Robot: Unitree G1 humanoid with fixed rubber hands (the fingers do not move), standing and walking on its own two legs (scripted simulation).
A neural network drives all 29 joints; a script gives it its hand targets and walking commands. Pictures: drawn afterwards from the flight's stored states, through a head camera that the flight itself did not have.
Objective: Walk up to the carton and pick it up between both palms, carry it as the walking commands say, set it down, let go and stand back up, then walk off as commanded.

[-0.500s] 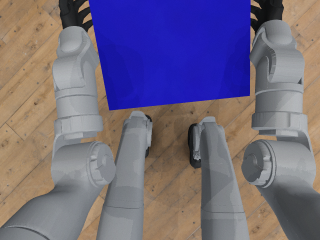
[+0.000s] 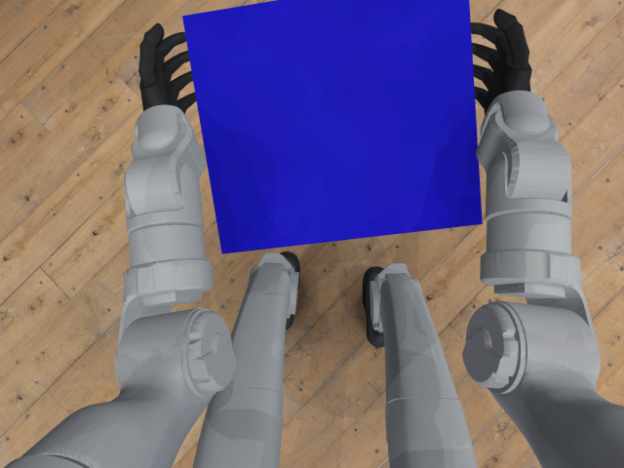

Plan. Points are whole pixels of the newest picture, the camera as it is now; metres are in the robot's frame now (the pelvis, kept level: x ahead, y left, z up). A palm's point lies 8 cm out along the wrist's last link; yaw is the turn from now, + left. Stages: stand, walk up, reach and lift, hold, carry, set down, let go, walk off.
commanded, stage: reach and lift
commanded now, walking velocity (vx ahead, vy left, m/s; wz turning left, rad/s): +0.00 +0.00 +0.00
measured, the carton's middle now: (334, 131) +0.47 +0.02 -0.13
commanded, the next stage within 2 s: none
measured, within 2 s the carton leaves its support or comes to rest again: neither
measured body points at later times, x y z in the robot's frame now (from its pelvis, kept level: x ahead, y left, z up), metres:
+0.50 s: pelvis +0.10 +0.00 +0.08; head +0.16 -0.01 +0.53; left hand +0.47 +0.20 +0.09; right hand +0.49 -0.17 +0.08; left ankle +0.16 +0.12 -0.62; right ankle +0.14 -0.13 -0.62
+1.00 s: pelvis +0.15 -0.02 +0.12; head +0.16 -0.02 +0.57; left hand +0.43 +0.20 +0.13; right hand +0.47 -0.16 +0.13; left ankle +0.16 +0.12 -0.62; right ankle +0.14 -0.13 -0.62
